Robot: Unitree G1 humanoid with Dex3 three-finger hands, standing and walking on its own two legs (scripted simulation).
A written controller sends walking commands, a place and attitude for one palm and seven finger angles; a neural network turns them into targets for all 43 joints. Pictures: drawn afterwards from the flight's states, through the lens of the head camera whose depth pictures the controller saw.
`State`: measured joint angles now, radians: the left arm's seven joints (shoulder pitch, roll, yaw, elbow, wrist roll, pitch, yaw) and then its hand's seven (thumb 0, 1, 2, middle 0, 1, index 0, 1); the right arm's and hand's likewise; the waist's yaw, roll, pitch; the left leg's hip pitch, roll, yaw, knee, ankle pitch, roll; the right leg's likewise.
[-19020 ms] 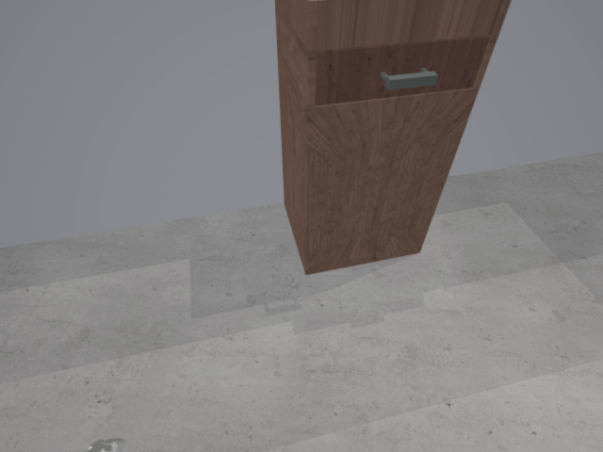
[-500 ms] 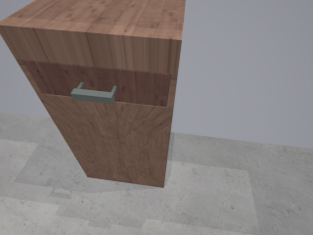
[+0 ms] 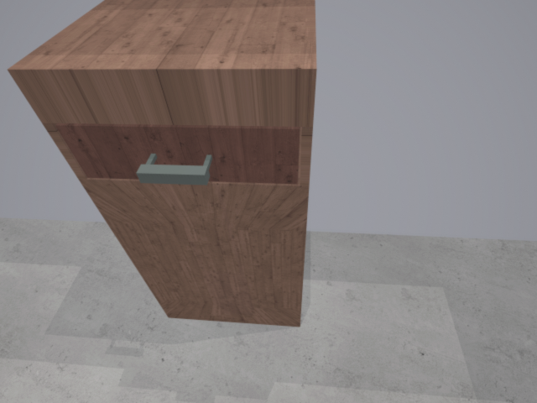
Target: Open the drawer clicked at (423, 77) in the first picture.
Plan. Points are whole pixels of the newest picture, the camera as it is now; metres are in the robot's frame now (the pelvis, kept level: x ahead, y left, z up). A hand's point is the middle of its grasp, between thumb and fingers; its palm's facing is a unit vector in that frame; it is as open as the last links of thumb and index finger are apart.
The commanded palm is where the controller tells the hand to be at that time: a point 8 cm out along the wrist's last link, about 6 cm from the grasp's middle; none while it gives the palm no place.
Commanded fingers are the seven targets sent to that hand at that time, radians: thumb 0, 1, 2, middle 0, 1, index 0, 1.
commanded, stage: look again from close up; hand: left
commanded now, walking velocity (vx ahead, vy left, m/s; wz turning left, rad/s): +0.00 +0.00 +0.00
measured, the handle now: (177, 166) +0.52 +0.21 +0.06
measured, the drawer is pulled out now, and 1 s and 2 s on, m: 0.00 0.00 0.00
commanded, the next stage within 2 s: raise the hand with hooked fingers in 0.02 s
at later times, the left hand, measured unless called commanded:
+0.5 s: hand (160, 365) +0.18 +0.17 -0.02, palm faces -0.02 -0.36 -0.93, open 8.3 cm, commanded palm +0.14 +0.21 +0.01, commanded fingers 0.00 0.43 0.70 -0.23 -0.60 -0.23 -0.60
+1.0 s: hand (130, 309) +0.23 +0.21 +0.05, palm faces +0.01 -0.10 -0.99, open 11.3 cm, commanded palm +0.20 +0.21 +0.11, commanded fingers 0.00 -0.15 0.45 -0.28 -0.98 -0.28 -0.98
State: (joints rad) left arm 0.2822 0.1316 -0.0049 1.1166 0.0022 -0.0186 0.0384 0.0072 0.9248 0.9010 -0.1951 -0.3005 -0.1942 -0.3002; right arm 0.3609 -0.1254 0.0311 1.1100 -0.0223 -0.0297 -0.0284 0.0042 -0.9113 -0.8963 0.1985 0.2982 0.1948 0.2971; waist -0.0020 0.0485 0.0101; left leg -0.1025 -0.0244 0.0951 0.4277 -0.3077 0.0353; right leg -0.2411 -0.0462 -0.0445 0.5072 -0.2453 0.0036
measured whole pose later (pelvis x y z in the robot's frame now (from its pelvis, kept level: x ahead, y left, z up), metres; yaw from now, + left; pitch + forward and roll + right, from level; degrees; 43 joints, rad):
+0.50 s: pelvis -0.01 -0.02 -0.02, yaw -3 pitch +6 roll +2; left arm 0.46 0.29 -0.07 -0.07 0.89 -0.06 0.32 0.01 0.67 0.79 -0.21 -0.46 -0.21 -0.46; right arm 0.05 -0.29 -0.04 0.52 -0.04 -0.01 0.05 0.01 -0.91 -0.90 0.20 0.30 0.19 0.30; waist 0.07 -0.01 -0.10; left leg -0.34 0.01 0.15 0.62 -0.38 0.01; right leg -0.50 -0.01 0.00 0.70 -0.30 -0.03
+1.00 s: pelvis -0.01 -0.02 -0.01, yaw -1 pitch +3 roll +1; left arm 0.27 0.45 -0.01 -0.13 0.92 0.02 0.16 0.00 0.07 0.55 -0.27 -0.83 -0.27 -0.83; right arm 0.16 -0.22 0.04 0.59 -0.03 0.14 0.01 0.01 -0.91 -0.90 0.20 0.30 0.20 0.30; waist 0.05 0.08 -0.03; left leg -0.25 0.02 0.10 0.55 -0.34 0.00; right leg -0.38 -0.01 -0.04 0.60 -0.27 -0.03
